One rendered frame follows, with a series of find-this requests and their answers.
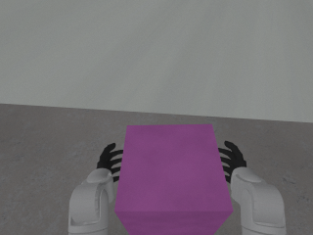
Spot robot right hand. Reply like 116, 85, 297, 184
218, 141, 246, 183

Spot carton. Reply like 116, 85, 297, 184
114, 123, 234, 235

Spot left robot forearm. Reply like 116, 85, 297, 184
67, 167, 115, 235

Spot right robot forearm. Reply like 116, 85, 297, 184
230, 166, 287, 235

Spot robot left hand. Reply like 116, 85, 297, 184
97, 143, 123, 182

